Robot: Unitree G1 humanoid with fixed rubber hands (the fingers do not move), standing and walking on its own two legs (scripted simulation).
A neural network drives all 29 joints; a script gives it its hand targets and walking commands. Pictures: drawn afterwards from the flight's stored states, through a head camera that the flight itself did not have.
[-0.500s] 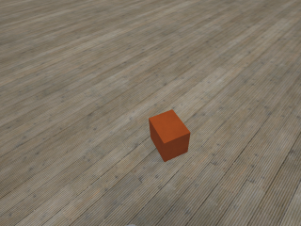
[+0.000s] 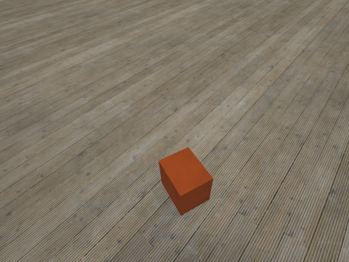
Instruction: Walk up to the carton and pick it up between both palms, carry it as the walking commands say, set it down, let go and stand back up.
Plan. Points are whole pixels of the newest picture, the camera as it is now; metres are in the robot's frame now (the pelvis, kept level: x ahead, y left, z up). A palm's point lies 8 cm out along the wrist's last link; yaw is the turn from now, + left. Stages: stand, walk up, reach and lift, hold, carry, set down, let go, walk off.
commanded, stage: walk up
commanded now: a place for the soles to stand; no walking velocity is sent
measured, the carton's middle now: (184, 180) +0.70 -0.04 -0.63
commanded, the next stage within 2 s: none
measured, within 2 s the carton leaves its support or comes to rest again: neither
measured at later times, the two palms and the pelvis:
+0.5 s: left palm (50, 255) +0.20 +0.33 -0.10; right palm (312, 226) +0.23 -0.32 -0.07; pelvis +0.14 +0.01 +0.00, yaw +0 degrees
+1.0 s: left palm (71, 213) +0.30 +0.31 -0.09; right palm (302, 213) +0.27 -0.33 -0.10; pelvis +0.18 -0.01 +0.00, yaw +2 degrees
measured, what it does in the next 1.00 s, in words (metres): walks ahead: left foot, then right foot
